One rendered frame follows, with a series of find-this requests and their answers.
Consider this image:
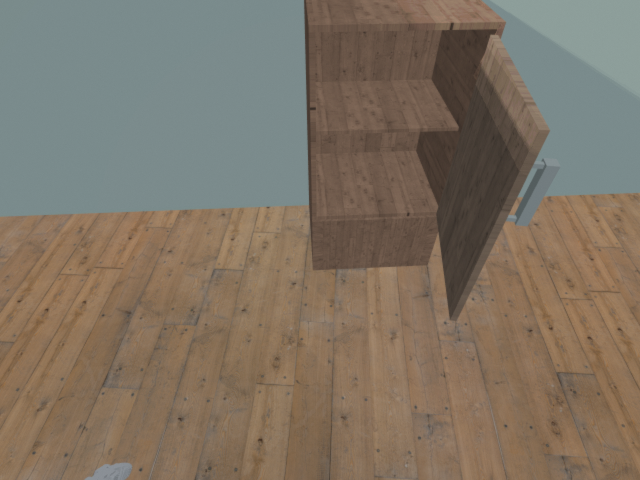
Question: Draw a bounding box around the cupboard door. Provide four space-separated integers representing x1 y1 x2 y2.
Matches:
436 35 550 321

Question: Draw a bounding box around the handle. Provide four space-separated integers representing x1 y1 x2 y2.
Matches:
506 158 561 226

